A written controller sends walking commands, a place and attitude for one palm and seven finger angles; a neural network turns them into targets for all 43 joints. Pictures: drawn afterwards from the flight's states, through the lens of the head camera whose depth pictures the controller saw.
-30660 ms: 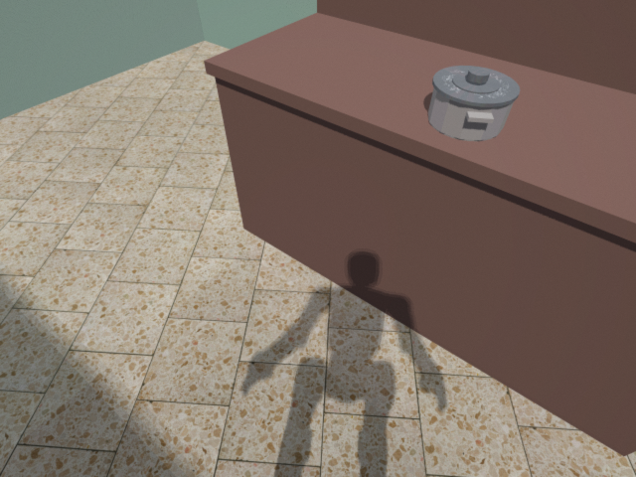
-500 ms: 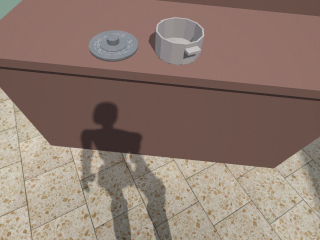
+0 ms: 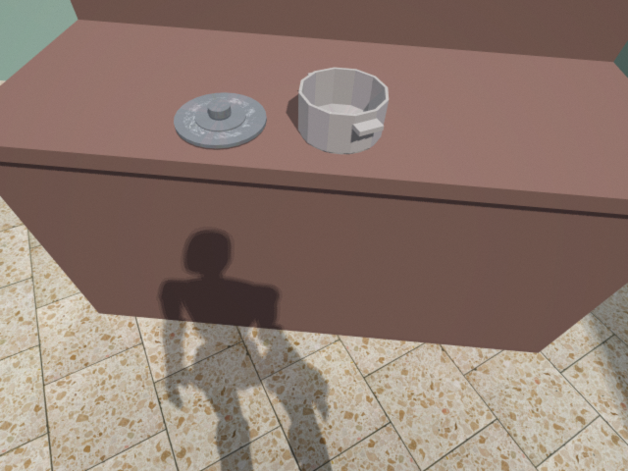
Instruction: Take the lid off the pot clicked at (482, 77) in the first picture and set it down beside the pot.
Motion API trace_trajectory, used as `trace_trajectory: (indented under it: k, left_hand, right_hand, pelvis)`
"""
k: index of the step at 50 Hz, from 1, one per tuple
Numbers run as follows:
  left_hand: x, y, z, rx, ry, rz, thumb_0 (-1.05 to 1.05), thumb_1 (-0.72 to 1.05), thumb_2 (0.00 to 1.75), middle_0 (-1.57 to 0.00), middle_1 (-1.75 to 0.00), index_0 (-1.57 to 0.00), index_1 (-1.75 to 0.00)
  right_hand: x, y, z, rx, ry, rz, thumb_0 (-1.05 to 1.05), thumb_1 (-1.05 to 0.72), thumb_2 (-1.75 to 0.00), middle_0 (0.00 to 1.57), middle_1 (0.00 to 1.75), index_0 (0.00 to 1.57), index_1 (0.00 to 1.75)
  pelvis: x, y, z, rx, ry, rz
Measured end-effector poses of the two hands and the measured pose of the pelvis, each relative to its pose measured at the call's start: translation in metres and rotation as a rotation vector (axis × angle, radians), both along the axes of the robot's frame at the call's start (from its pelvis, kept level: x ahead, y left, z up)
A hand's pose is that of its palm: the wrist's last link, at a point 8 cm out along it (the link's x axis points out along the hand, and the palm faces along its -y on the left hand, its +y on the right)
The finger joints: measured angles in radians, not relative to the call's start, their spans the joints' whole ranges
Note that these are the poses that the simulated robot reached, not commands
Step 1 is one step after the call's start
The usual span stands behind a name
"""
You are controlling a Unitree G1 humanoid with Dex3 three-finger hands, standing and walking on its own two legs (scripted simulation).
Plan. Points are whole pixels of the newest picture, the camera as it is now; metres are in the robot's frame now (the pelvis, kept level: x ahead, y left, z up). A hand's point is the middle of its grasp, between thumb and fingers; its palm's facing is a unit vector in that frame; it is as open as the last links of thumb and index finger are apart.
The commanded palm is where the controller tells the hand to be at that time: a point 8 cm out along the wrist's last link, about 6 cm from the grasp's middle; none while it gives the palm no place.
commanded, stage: let the arm hang, fingers relaxed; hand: left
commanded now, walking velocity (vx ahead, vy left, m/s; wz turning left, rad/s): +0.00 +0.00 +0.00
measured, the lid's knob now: (219, 108) +0.76 +0.24 +0.02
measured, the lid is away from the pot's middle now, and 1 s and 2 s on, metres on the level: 0.25 0.25 0.25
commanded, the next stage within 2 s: look to check the result in 0.98 s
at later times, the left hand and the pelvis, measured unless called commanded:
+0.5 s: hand out of the picture +0.00 +0.17 -0.18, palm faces +0.04 -0.98 -0.18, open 7.3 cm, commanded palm none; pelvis +0.00 +0.00 +0.00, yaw +0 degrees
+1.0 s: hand out of the picture -0.02 +0.16 -0.18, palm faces +0.04 -0.98 -0.17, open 7.3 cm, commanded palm none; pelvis -0.01 +0.00 +0.00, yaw +0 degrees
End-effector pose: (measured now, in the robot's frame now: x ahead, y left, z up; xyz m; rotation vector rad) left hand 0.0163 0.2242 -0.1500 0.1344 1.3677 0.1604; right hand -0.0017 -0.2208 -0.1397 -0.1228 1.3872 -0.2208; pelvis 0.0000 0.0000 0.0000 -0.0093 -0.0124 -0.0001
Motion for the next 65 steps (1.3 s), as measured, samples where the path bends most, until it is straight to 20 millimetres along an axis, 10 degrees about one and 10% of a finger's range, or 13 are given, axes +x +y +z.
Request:
trace_trajectory:
  k: [65]
  left_hand:
    - [-0.040, -0.017, 0.000, -0.026, 0.084, 0.021, 0.01, 0.92, 0.89, -0.20, -0.30, -0.20, -0.30]
  right_hand:
    - [-0.033, 0.017, -0.003, 0.043, 0.065, -0.026, 0.01, -0.92, -0.90, 0.20, 0.30, 0.20, 0.30]
  pelvis:
    - [-0.009, -0.001, 0.002, 0.003, -0.002, -0.006]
